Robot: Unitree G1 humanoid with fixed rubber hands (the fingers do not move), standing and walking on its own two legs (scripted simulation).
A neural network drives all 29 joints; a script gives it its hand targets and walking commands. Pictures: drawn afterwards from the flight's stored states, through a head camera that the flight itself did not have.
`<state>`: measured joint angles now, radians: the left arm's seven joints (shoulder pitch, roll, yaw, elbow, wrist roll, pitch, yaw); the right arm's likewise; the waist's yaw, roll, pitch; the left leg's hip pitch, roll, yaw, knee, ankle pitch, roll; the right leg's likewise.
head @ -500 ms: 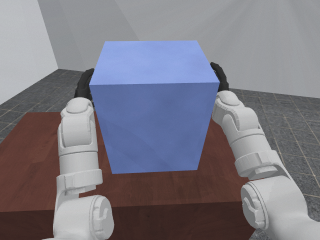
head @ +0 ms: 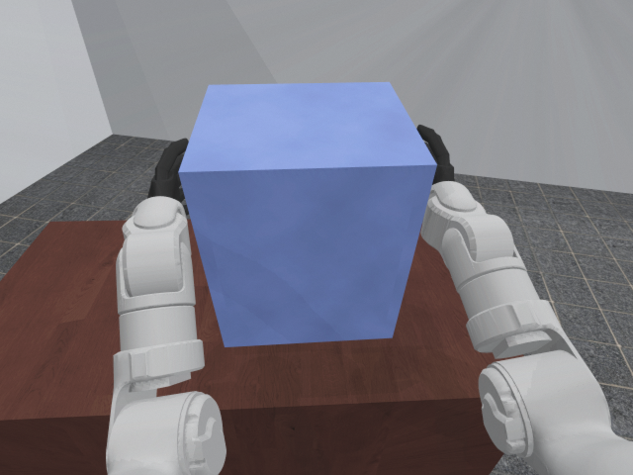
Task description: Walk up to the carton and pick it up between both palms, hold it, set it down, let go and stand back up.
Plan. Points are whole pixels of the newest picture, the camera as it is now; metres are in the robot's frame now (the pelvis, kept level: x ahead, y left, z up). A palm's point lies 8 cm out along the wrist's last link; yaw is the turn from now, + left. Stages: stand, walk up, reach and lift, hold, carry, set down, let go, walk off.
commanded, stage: hold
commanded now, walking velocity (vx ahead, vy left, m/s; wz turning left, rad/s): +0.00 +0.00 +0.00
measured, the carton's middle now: (305, 217) +0.38 +0.01 +0.19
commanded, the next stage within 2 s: set down in 0.72 s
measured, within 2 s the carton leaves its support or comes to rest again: neither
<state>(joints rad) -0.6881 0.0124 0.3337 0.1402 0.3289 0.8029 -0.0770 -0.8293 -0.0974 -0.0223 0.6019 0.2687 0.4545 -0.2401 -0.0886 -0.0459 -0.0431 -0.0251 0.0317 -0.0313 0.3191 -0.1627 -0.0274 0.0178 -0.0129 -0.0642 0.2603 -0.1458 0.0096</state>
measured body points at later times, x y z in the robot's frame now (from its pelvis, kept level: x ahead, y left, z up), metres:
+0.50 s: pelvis +0.00 +0.00 +0.00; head -0.07 +0.03 +0.44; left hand +0.37 +0.17 +0.23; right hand +0.38 -0.15 +0.24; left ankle +0.02 +0.13 -0.75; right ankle +0.01 -0.12 -0.75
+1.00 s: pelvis +0.00 +0.00 +0.00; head -0.07 +0.02 +0.44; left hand +0.38 +0.17 +0.26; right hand +0.39 -0.15 +0.26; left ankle +0.02 +0.13 -0.75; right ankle +0.01 -0.12 -0.75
